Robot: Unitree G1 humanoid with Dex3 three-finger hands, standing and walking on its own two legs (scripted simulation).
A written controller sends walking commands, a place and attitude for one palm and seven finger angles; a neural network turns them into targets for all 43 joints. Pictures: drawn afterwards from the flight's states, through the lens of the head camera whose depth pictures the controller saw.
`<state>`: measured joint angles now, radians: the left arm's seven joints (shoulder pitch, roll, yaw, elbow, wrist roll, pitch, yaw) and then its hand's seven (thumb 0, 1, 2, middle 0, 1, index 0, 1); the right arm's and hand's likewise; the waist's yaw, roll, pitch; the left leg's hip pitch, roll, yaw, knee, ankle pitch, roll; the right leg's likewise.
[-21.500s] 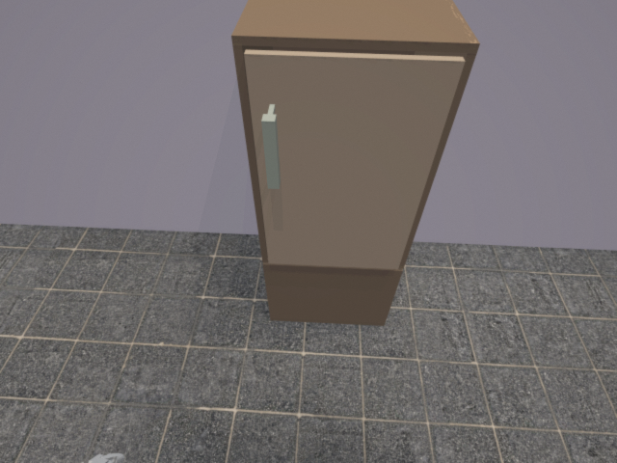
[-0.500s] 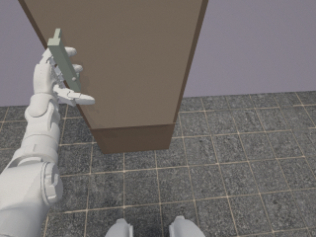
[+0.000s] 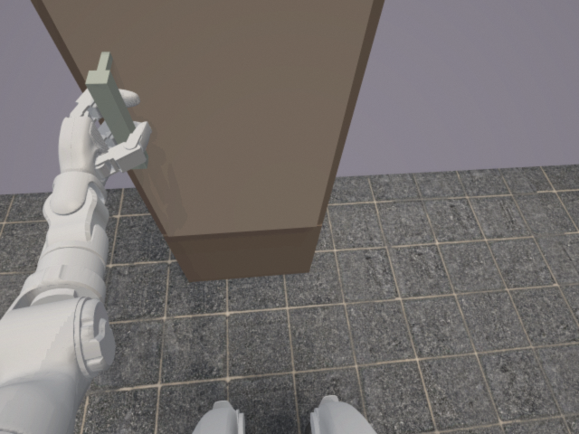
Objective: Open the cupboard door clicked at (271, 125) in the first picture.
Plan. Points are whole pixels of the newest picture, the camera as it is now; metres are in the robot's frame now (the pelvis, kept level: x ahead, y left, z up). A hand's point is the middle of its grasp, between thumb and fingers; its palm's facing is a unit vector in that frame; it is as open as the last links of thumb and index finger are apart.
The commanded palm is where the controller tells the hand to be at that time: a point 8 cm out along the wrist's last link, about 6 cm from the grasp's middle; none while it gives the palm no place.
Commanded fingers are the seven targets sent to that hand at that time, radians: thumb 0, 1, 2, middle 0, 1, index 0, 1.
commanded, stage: close the thumb around the handle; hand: left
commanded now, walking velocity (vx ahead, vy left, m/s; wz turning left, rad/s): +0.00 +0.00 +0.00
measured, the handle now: (124, 115) +0.54 +0.20 +0.09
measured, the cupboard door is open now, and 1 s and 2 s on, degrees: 0 32 43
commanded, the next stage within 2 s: pull the door open along its arc in 0.14 s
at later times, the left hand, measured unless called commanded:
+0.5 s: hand (137, 156) +0.47 +0.18 +0.09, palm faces +0.05 -1.00 -0.01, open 6.0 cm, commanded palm +0.41 +0.22 +0.09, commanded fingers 0.00 0.90 0.90 -0.40 -1.35 -0.40 -1.35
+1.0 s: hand (203, 248) +0.33 +0.08 +0.09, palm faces +0.44 -0.90 +0.01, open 6.3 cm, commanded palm +0.26 +0.11 +0.09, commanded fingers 0.00 0.90 0.90 -0.40 -1.35 -0.40 -1.35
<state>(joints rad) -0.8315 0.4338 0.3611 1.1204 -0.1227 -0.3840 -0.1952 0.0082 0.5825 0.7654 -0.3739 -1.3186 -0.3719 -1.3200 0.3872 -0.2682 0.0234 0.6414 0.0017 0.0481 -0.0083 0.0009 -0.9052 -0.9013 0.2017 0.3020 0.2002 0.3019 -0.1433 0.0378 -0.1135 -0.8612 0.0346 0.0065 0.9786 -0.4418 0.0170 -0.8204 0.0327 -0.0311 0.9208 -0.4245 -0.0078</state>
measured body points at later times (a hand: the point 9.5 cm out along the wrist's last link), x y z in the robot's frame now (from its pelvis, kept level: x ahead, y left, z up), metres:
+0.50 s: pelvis +0.01 +0.00 +0.01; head +0.09 +0.00 +0.45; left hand +0.46 +0.23 +0.09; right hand +0.03 -0.26 -0.11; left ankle +0.01 +0.11 -0.68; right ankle +0.01 -0.12 -0.68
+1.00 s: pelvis +0.02 -0.01 +0.02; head +0.04 -0.03 +0.47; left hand +0.30 +0.13 +0.10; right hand +0.21 -0.22 -0.07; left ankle +0.01 +0.11 -0.68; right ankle +0.01 -0.12 -0.68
